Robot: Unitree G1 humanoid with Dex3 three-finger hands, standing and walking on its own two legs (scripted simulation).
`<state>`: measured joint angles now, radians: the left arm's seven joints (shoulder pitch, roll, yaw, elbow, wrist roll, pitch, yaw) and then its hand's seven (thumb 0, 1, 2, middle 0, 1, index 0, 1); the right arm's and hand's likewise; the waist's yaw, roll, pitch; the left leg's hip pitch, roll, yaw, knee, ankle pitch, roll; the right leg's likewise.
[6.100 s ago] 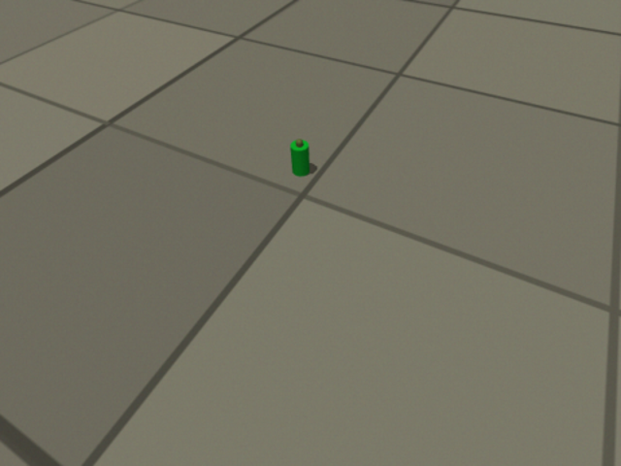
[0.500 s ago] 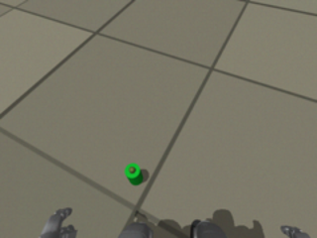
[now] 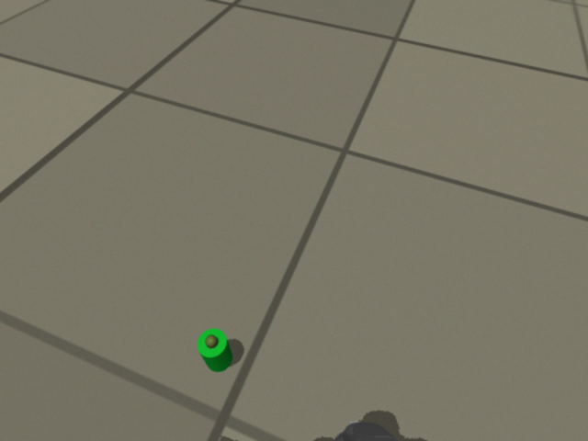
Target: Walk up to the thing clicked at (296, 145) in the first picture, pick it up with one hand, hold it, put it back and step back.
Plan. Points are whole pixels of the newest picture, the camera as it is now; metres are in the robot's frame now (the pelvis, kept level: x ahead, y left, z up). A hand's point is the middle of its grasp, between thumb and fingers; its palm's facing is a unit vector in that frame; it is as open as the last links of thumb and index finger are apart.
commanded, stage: walk up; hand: left
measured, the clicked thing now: (215, 349) +0.44 +0.25 -0.67
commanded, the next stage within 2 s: none
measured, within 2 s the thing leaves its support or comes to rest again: neither
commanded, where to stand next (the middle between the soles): +0.10 +0.02 m, yaw +2 degrees
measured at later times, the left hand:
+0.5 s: hand out of the picture +0.12 +0.28 -0.15, palm faces +0.03 -0.91 -0.42, open 7.4 cm
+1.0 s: hand out of the picture +0.02 +0.26 -0.14, palm faces +0.02 -0.92 -0.39, open 7.4 cm
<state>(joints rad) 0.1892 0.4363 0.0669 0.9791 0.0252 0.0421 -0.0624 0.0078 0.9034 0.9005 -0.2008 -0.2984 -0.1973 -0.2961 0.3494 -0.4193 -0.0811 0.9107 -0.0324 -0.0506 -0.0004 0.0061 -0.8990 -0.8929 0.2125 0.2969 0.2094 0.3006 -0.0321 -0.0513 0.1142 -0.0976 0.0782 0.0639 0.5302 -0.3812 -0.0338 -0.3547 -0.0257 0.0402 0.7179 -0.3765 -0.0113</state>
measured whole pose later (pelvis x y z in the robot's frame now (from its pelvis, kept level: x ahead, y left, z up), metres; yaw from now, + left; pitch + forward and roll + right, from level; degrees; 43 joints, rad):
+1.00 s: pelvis +0.00 -0.02 +0.00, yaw +1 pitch -3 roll +0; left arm 0.31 0.39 0.05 0.93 0.02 -0.05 -0.03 0.00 0.90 0.90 -0.20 -0.30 -0.20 -0.30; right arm 0.24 -0.43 -0.06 0.90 -0.01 0.00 0.02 0.01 -0.90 -0.89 0.21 0.30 0.21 0.30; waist 0.04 0.02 0.09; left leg -0.39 -0.01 -0.05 0.93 -0.47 0.02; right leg -0.13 0.01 -0.04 0.54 -0.36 -0.03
